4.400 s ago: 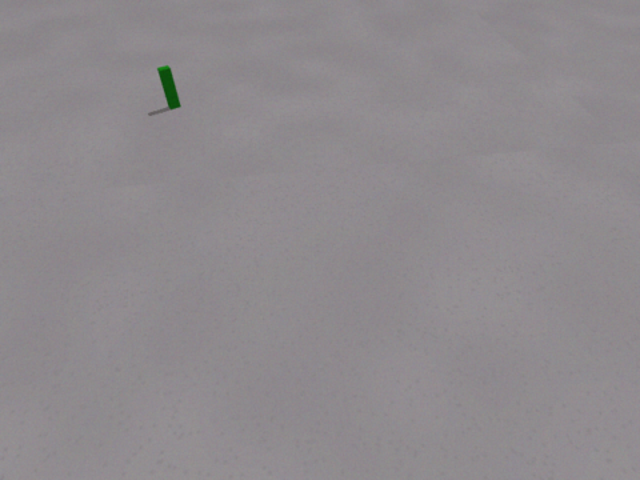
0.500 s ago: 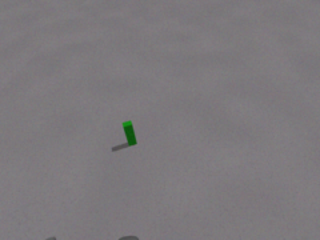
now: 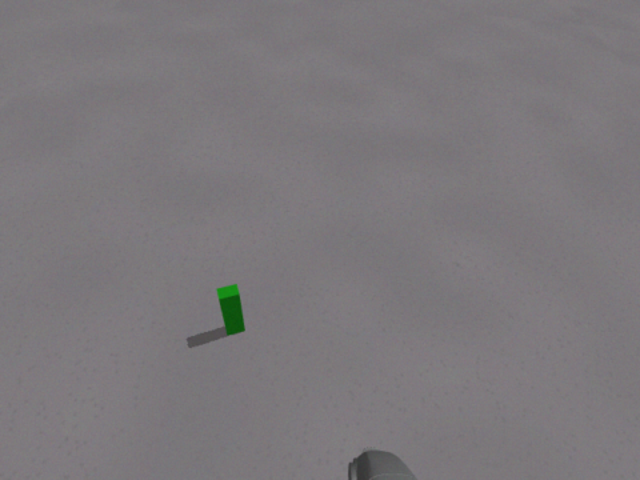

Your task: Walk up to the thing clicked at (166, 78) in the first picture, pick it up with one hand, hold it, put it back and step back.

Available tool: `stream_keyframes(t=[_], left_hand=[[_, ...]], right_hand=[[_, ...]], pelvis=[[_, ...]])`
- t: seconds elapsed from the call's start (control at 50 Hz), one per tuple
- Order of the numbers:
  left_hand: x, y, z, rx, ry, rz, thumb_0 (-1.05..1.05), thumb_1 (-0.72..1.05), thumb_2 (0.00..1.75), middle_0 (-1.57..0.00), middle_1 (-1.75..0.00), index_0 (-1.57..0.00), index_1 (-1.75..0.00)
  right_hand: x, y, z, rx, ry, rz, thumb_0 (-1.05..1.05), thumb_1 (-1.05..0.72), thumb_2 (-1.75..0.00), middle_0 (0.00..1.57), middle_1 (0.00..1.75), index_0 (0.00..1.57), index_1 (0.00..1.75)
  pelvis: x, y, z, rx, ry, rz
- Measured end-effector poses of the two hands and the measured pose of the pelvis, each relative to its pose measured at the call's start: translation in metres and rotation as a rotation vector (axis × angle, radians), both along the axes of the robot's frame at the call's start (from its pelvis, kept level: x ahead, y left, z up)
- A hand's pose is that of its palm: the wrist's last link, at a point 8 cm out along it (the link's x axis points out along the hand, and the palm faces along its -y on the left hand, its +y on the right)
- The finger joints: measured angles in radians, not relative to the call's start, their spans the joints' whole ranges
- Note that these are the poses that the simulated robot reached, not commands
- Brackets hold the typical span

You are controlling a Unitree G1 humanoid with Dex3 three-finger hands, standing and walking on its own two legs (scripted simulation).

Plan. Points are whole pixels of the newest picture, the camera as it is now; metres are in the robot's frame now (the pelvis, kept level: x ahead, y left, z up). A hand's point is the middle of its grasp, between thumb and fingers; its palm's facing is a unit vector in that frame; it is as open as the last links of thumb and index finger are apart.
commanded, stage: walk up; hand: left
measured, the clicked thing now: (231, 311) +0.71 +0.20 -0.65
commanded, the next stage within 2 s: none
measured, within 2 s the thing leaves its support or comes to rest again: neither
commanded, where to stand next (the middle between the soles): +0.39 -0.01 m, yaw +0 degrees
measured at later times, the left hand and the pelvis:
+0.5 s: hand (131, 436) +0.21 +0.24 -0.12, palm faces -0.01 -0.92 -0.40, open 7.4 cm; pelvis +0.17 -0.04 +0.00, yaw +1 degrees
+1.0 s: hand (145, 360) +0.34 +0.27 -0.17, palm faces -0.03 -0.92 -0.39, open 7.4 cm; pelvis +0.27 -0.01 -0.02, yaw +0 degrees
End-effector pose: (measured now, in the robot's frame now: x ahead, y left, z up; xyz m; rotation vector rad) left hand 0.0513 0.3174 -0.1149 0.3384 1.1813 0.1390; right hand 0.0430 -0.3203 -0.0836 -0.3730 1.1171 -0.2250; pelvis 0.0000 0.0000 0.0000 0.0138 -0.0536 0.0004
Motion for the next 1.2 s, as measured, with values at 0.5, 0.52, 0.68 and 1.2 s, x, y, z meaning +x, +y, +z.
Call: stream_keyframes(t=[0.5, 0.52, 0.68, 1.2], left_hand=[[0.153, -0.034, 0.032, 0.075, -0.072, 0.040, 0.00, 0.90, 0.90, -0.20, -0.30, -0.20, -0.30], [0.154, -0.030, 0.029, 0.072, -0.061, 0.047, 0.00, 0.90, 0.90, -0.20, -0.30, -0.20, -0.30], [0.188, 0.007, -0.012, 0.042, 0.035, 0.082, 0.01, 0.90, 0.90, -0.20, -0.30, -0.20, -0.30], [0.318, -0.033, 0.001, 0.029, -0.029, 0.018, 0.00, 0.90, 0.90, -0.20, -0.30, -0.20, -0.30]], right_hand=[[0.190, -0.031, -0.027, 0.078, 0.048, 0.055, 0.01, -0.91, -0.90, 0.21, 0.30, 0.20, 0.30], [0.200, -0.029, -0.024, 0.070, 0.047, 0.060, 0.01, -0.91, -0.90, 0.21, 0.30, 0.20, 0.30], [0.273, -0.004, -0.013, -0.017, -0.026, 0.072, 0.01, -0.91, -0.90, 0.21, 0.30, 0.20, 0.30], [0.314, 0.017, -0.049, 0.104, 0.065, -0.001, 0.01, -0.91, -0.90, 0.21, 0.30, 0.21, 0.30]], pelvis=[[0.166, -0.035, 0.001, -0.024, 0.002, 0.009], [0.173, -0.033, 0.001, -0.028, 0.004, 0.012], [0.230, 0.000, -0.017, -0.021, 0.004, 0.022], [0.277, -0.011, -0.008, -0.003, 0.005, -0.002]])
